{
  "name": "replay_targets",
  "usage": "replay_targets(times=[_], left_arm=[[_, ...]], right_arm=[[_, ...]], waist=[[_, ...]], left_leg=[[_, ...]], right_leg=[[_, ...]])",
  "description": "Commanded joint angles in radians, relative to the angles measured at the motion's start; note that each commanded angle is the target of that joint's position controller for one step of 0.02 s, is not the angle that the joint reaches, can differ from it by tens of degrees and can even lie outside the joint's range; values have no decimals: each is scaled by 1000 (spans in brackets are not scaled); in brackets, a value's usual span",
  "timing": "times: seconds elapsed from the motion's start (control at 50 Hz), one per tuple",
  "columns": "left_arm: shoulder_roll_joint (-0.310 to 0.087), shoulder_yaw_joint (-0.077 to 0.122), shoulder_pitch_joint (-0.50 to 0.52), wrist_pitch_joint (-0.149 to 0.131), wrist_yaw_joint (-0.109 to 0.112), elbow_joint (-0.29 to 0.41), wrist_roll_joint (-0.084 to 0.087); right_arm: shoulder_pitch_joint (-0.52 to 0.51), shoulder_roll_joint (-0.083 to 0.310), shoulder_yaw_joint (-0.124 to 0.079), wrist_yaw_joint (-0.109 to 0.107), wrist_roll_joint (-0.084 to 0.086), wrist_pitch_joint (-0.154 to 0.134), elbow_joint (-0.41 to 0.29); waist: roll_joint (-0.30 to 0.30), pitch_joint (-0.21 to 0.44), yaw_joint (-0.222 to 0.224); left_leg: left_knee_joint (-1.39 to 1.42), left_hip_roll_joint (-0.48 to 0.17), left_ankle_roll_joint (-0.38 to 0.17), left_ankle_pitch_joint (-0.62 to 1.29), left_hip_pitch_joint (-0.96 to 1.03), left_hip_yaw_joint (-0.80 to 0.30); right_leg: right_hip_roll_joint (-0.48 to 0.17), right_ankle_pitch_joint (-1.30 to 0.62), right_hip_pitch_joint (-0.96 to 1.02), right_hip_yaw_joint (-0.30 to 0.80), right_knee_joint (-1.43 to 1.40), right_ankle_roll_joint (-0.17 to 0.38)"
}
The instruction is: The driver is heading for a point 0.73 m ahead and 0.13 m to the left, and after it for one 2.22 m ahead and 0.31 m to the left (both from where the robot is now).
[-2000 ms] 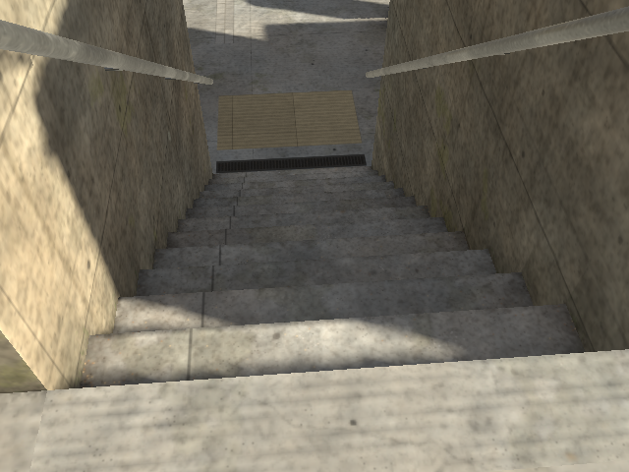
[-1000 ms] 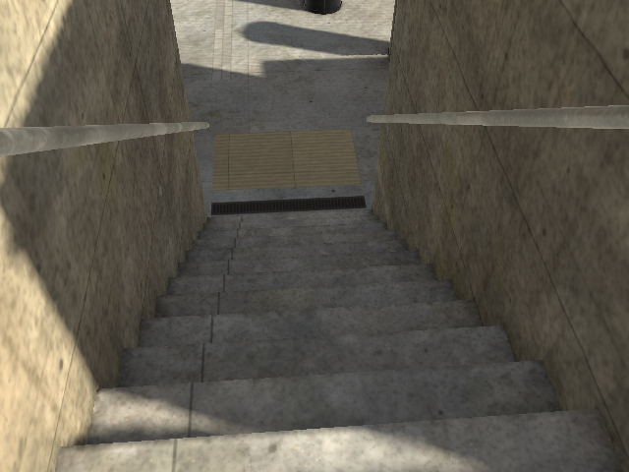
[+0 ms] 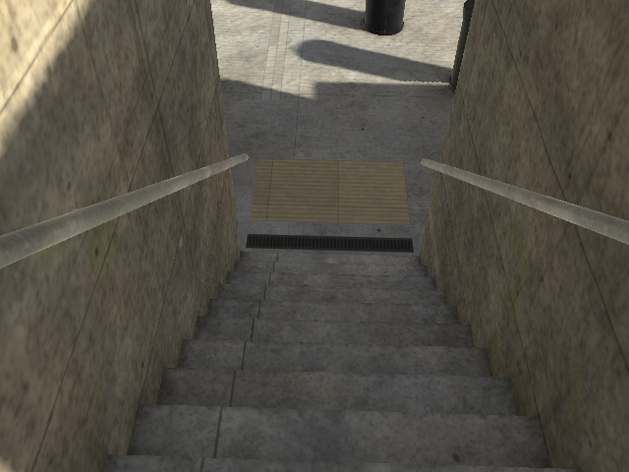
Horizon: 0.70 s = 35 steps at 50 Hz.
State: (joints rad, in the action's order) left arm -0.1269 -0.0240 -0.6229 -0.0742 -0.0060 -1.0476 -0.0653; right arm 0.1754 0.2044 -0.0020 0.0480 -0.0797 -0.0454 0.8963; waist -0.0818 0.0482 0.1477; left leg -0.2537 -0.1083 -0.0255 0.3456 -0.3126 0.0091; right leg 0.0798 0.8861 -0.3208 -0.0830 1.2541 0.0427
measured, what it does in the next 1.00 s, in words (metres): goes down: left foot 0.19 m lower, then right foot 0.19 m lower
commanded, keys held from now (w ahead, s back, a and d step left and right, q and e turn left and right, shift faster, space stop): w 0.48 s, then w+q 0.52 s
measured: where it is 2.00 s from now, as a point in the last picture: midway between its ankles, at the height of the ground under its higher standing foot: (331, 447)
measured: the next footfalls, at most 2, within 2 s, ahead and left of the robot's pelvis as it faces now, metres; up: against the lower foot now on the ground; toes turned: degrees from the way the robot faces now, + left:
left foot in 0.02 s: +0.10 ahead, +0.11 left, -0.19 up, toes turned +5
right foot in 0.54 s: +0.38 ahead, -0.11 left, -0.38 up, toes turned -4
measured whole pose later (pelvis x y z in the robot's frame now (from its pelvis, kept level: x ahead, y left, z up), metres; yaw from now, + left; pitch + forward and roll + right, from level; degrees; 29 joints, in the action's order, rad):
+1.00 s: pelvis +0.45 -0.01 -0.34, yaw +14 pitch +1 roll -4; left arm -0.06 -0.07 -0.62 -0.12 0.00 -1.14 -0.12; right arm 0.27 0.22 0.00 0.08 -0.10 -0.02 0.98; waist -0.05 0.01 0.06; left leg -0.64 -0.12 -0.08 0.43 -0.65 -0.04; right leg -0.03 0.79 -0.22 -0.32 1.02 0.02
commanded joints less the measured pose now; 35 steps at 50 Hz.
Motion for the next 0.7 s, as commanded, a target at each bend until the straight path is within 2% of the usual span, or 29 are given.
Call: replay_targets(times=[0.02, 0.04, 0.06, 0.08, 0.1, 0.14, 0.16, 0.2, 0.22, 0.24, 0.26, 0.28, 0.3, 0.32, 0.36, 0.42, 0.46, 0.48, 0.5, 0.52, 0.54, 0.56, 0.58, 0.6, 0.62, 0.64, 0.66, 0.68, 0.7], left_arm=[[-210, 82, -26, 40, 34, 21, 74], [7, -17, -317, 2, -94, -75, 4], [-91, 16, -159, -13, -121, 22, 27], [-154, 28, -37, -27, -113, 106, 42], [-114, 14, -2, -29, -91, 110, 28], [-90, 2, 61, -1, -61, 112, 5], [-33, -17, 68, 12, -62, 100, -41], [-81, 3, 130, 15, -92, 66, -33], [-89, 8, 197, 12, -100, 74, -32], [-72, -2, 141, 0, -114, 58, -41], [-101, 3, 205, -8, -113, 84, -71], [-118, 3, 269, -9, -105, 99, -74], [-117, -4, 288, -12, -93, 91, -66], [-116, -3, 304, -6, -91, 88, -66], [-131, -2, 351, 23, -88, 128, -67], [-130, -17, 525, 39, -86, 202, -63], [-126, -22, 552, 37, -82, 228, -51], [-202, 44, 533, 29, -29, 206, 119], [-184, -2, 352, 21, -65, 173, -41], [-224, 45, 134, 13, -69, 106, -38], [-325, 100, -104, 6, -66, 31, -34], [-411, 125, -132, 18, -86, 37, -22], [-413, 123, -140, 24, -97, 31, -49], [-361, 116, -62, 27, -98, 42, -50], [-316, 106, 33, 25, -95, 48, -51], [-203, 70, 77, 24, -92, 57, -75], [-44, 22, 132, -7, -70, 69, -77], [-26, 14, 118, -29, -43, 48, -80], [-19, 7, 130, -56, -19, 51, -38]], right_arm=[[410, 183, -73, -35, 106, -1, 136], [633, 320, -92, 11, -1, -21, 122], [654, 349, -124, 34, -41, -11, 176], [530, 336, -125, 50, -47, -3, 148], [388, 211, -88, 52, -62, -11, 132], [303, 19, -26, 29, -60, -28, 100], [242, -96, 11, -5, -45, -54, 88], [275, -39, 12, -34, 2, -84, 90], [318, 15, 10, -32, -10, -94, 114], [304, 59, 4, -33, -37, -99, 115], [366, 9, 17, -55, -19, -110, 135], [444, 10, 25, -62, -7, -113, 166], [421, 7, 31, -70, 2, -106, 144], [406, 14, 39, -59, -11, -92, 138], [391, 11, 46, -36, -28, -65, 135], [536, 32, 44, -55, 15, -59, 184], [508, 55, 37, -56, -2, -44, 172], [407, 162, -32, -86, 66, -15, 148], [444, 18, 41, -44, -22, -30, 143], [459, 64, 22, 6, -34, -18, 186], [521, 90, 12, 65, -42, -14, 227], [664, -4, 6, 97, 18, -29, 241], [544, 55, -7, 96, 60, -49, 142], [431, 33, 8, 69, 69, -56, 82], [393, 0, 23, 23, 70, -55, 53], [393, 12, 23, -4, 68, -52, 72], [442, -35, 37, -21, 39, -40, 96], [428, -49, 30, -14, 26, -22, 98], [424, -48, 27, 10, 17, -15, 107]], waist=[[-31, 34, -178], [-338, 274, -219], [-126, 221, -286], [-50, 124, -281], [128, 11, -205], [51, -146, -114], [72, -166, -75], [87, -118, -143], [2, -98, -154], [-15, -70, -101], [65, -59, -155], [49, -80, -190], [108, -89, -200], [75, -95, -174], [54, -141, -168], [75, -206, -275], [55, -199, -275], [11, -144, -286], [114, -151, -191], [146, -140, -86], [205, -28, 0], [372, 209, -63], [296, 247, -44], [194, 191, -27], [152, 21, -71], [54, -65, -119], [-6, -117, -197], [70, -181, -213], [51, -157, -191]], left_leg=[[-73, -39, -6, 320, 485, 45], [-437, -231, -295, 775, 992, -120], [-395, -299, -360, 708, 987, -244], [-309, -374, -411, 249, 867, -378], [-237, -321, -323, -286, 605, -323], [-119, -243, -297, -391, 83, -238], [-120, -142, -237, -429, -67, -174], [-152, -63, -262, -484, -243, -80], [-171, -44, -266, -443, -298, -100], [-242, -40, -258, -378, -375, -104], [-288, -45, -238, -418, -168, -99], [-342, -95, -258, -465, -48, -186], [-408, -56, -233, -569, -95, -139], [-415, -29, -237, -657, -272, -153], [-414, -45, -244, -781, -366, -176], [-564, -102, -269, -729, 27, -340], [-603, -97, -253, -636, 34, -357], [-731, -105, -208, -488, -61, -224], [-783, -69, -201, -609, -64, -289], [-966, -50, -177, -651, -196, -276], [-1313, 91, -79, -715, -393, -149], [-1760, 196, -28, -1199, -655, -65], [-1843, 162, -26, -1168, -802, -53], [-1777, 131, -26, -1079, -931, -74], [-1783, 65, -44, -876, -1012, -144], [-1673, 7, -50, -709, -914, -176], [-1343, -64, -66, -418, -815, -217], [-1260, -81, -70, -353, -766, -175], [-1043, -53, -67, -159, -685, -160]], right_leg=[[-37, -351, -261, 77, 364, 124], [40, 8, -603, 216, 867, 8], [49, -39, -873, 222, 993, -5], [4, -147, -1090, 215, 1001, -20], [-111, -398, -1084, 270, 804, 30], [-217, -609, -882, 213, 583, 67], [-278, -886, -817, 240, 279, 86], [-234, -1159, -612, 127, -89, 34], [-222, -1192, -532, 94, -94, 19], [-201, -1203, -410, 92, -6, 10], [-237, -1372, -566, 166, -228, 5], [-244, -1395, -688, 176, -292, -11], [-238, -1588, -598, 168, -519, -6], [-202, -1600, -407, 115, -498, 5], [-187, -1455, -276, 86, -481, -2], [-209, -1257, -515, 138, -806, -17], [-210, -1193, -362, 113, -915, 4], [-188, -1302, -120, 92, -751, 12], [-195, -1129, -49, 99, -981, 27], [-198, -1210, 265, 65, -1068, 60], [-224, -1326, 641, 49, -933, 117], [-378, -1845, 959, 137, -530, 275], [-467, -1787, 924, 251, -567, 313], [-514, -1398, 820, 329, -657, 328], [-541, -705, 522, 466, -806, 322], [-536, -639, 288, 421, -871, 290], [-461, -730, 65, 311, -880, 254], [-415, -783, -63, 257, -892, 223], [-361, -745, -153, 163, -891, 214]])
